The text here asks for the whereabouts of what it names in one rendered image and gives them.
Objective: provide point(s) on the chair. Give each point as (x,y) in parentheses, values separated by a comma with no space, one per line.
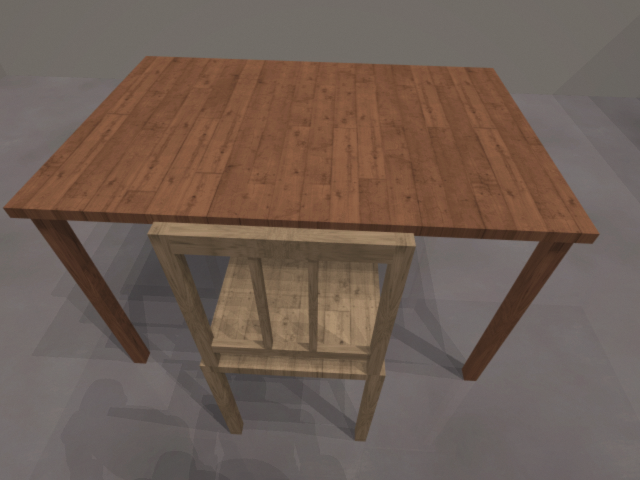
(294,302)

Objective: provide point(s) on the table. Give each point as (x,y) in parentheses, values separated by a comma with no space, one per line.
(437,151)

